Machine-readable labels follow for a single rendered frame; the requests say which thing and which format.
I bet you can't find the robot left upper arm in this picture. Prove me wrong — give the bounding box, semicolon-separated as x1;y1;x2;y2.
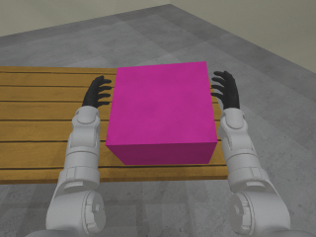
25;190;107;237

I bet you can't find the robot left hand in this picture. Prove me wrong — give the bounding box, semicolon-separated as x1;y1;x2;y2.
82;75;112;109

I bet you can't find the robot right hand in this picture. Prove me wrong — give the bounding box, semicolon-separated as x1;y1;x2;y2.
210;71;240;110

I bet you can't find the carton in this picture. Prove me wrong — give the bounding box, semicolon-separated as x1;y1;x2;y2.
105;61;218;165

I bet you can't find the table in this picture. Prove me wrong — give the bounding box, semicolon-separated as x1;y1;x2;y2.
0;66;229;185

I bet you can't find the robot right upper arm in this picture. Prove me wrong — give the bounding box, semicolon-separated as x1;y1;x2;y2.
229;191;316;237

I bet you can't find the right robot forearm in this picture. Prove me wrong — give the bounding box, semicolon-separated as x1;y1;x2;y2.
217;108;291;228

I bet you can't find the left robot forearm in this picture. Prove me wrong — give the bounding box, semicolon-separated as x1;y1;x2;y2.
45;106;101;230

